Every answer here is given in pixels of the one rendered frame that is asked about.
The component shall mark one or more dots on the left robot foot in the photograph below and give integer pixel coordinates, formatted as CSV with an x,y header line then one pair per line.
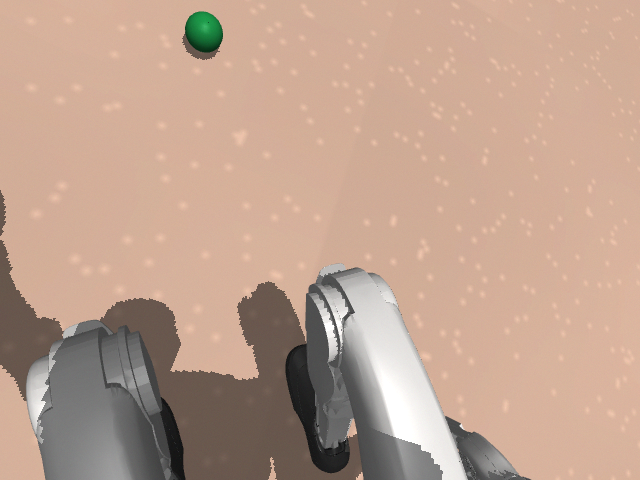
x,y
174,441

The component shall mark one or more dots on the right robot foot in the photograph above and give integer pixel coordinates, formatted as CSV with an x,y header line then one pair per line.
x,y
303,399

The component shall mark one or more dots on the right robot hand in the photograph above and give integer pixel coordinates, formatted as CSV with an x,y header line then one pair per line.
x,y
481,460

